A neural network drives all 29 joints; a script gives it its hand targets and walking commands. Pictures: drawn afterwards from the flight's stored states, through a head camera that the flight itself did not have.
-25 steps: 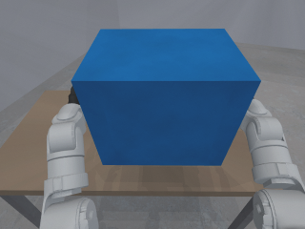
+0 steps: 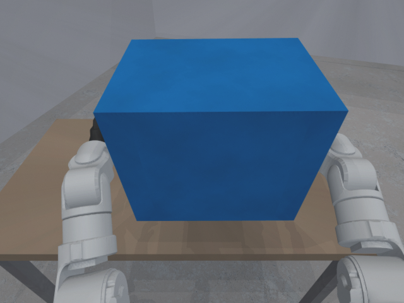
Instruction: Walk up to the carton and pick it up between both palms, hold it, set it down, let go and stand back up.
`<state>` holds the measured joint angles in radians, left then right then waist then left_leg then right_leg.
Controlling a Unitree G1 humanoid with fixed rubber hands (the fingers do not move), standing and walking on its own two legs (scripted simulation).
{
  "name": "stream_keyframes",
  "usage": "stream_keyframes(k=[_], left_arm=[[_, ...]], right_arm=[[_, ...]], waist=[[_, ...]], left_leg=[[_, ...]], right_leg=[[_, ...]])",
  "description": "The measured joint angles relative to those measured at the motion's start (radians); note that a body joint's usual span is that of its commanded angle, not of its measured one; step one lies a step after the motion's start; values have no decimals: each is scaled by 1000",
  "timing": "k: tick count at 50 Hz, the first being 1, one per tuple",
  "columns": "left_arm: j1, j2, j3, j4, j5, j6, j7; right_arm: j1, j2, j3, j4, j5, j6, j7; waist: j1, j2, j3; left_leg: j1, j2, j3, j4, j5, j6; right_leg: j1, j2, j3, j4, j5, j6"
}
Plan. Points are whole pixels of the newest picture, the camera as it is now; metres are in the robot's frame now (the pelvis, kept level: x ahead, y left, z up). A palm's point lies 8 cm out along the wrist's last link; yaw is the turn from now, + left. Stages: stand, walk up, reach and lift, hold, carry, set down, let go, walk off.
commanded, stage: hold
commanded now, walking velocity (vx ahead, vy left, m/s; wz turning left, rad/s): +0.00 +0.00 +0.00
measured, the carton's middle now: (214, 132) +0.40 -0.01 +0.18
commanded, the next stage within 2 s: none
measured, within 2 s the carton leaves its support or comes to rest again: neither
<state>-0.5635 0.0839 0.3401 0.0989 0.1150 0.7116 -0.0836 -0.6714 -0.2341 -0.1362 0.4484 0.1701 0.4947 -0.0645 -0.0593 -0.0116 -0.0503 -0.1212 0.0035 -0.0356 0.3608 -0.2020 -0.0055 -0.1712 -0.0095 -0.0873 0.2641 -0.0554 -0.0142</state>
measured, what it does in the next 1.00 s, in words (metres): stands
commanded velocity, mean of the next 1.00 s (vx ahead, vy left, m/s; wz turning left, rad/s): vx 0.00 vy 0.00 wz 0.00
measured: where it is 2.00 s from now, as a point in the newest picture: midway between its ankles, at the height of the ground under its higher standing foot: outside the picture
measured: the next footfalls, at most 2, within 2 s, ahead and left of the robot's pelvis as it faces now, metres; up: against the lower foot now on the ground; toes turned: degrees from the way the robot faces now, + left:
none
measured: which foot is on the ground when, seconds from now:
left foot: down 0.00-1.00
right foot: down 0.00-1.00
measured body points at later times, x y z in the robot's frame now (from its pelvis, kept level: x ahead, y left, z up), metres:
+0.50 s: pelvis +0.00 +0.00 +0.00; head -0.03 +0.01 +0.45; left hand +0.37 +0.19 +0.19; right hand +0.38 -0.22 +0.19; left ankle +0.00 +0.12 -0.75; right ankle +0.06 -0.11 -0.75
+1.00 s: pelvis +0.00 +0.00 +0.00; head -0.03 +0.01 +0.45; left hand +0.38 +0.19 +0.19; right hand +0.38 -0.22 +0.19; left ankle +0.00 +0.12 -0.75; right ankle +0.06 -0.11 -0.75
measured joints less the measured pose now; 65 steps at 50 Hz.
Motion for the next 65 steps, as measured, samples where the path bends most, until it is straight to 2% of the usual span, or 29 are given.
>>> stream_keyframes(k=[33,40,65], left_arm=[[35,-15,-9,-56,2,13,6],[6,-7,-3,-15,9,16,2],[-14,4,3,25,3,0,-1]], right_arm=[[33,-6,4,-43,16,4,3],[7,0,-6,-4,2,5,7],[-7,-2,4,14,0,-1,-3]], waist=[[1,7,7],[-1,3,12],[-1,2,1]], left_leg=[[13,0,6,7,-10,4],[7,-2,3,6,-4,4],[6,-1,2,0,-1,2]], right_leg=[[14,1,8,-2,-3,5],[8,-2,4,2,-1,4],[4,0,5,2,-1,1]])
